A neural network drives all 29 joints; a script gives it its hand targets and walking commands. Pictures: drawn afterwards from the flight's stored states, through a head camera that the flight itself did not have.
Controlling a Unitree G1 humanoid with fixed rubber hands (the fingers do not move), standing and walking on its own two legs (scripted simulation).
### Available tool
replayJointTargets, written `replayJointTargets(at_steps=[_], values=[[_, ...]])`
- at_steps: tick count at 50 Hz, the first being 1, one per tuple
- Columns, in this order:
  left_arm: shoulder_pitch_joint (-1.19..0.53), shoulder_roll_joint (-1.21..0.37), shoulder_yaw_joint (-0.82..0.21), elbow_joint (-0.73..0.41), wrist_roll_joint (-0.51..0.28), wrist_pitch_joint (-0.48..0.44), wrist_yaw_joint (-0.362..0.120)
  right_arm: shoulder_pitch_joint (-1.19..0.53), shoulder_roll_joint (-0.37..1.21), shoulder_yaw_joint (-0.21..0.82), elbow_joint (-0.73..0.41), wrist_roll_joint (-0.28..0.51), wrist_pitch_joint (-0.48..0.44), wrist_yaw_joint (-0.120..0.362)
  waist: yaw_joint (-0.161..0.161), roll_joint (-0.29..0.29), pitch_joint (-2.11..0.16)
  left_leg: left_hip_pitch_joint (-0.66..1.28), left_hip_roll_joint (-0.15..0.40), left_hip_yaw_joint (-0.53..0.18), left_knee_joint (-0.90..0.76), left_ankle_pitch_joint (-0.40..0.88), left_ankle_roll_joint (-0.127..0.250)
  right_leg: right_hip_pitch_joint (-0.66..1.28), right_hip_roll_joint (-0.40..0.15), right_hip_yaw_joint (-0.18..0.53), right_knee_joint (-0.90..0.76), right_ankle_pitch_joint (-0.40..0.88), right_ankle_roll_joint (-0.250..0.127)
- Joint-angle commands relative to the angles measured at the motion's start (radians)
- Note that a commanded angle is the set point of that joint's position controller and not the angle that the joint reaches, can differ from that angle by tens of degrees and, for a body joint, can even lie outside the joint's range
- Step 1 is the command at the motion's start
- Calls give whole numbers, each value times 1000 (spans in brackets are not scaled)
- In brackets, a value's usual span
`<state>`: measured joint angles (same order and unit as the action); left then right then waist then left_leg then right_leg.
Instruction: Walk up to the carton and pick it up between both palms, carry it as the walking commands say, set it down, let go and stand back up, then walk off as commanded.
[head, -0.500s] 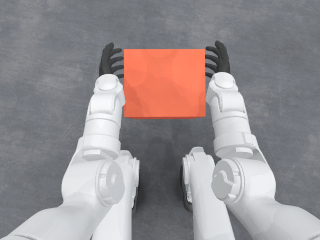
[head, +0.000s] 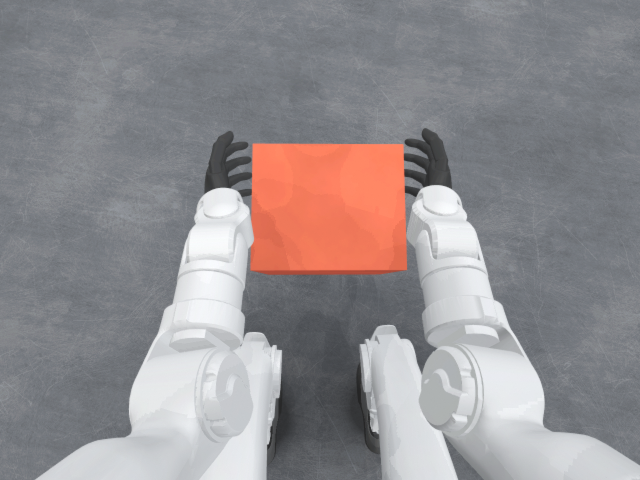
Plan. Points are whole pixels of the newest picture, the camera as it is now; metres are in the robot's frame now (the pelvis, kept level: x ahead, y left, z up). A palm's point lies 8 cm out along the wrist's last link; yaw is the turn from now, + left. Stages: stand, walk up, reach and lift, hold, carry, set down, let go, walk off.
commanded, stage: reach and lift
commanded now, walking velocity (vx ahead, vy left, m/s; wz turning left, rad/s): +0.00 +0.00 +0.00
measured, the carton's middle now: (326, 219) +0.44 -0.02 -0.13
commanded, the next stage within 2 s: none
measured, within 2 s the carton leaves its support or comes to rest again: neither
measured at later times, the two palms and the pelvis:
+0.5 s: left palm (203, 182) +0.43 +0.12 +0.03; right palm (454, 180) +0.42 -0.15 +0.04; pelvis +0.02 +0.00 +0.07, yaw +0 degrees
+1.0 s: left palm (172, 161) +0.41 +0.12 +0.11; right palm (489, 160) +0.41 -0.15 +0.11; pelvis +0.04 +0.00 +0.14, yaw +0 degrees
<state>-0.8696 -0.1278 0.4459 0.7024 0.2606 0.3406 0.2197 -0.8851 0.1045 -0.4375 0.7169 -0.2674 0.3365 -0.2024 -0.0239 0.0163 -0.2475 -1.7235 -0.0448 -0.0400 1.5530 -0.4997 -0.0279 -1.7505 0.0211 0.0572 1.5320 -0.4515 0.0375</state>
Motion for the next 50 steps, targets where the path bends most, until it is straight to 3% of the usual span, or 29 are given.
replayJointTargets(at_steps=[1, 20, 50], values=[[-678, -1039, -521, 35, -158, -35, -395, -606, 1053, 507, 67, 154, -19, 401, -9, -6, -870, 460, -145, 82, -211, 163, -2, 588, 149, -102, -178, 182, -13], [-523, -1067, -536, 30, -133, -49, -406, -453, 1084, 542, 35, 136, -34, 406, -3, -11, -764, 627, -131, 49, -383, 197, 2, 767, 139, -71, -353, 214, -18], [-258, -1089, -596, -69, -84, -32, -447, -201, 1099, 587, -57, 89, -17, 448, 0, -3, -545, 1004, -93, 4, -725, 366, 6, 1114, 107, -26, -692, 361, -34]])
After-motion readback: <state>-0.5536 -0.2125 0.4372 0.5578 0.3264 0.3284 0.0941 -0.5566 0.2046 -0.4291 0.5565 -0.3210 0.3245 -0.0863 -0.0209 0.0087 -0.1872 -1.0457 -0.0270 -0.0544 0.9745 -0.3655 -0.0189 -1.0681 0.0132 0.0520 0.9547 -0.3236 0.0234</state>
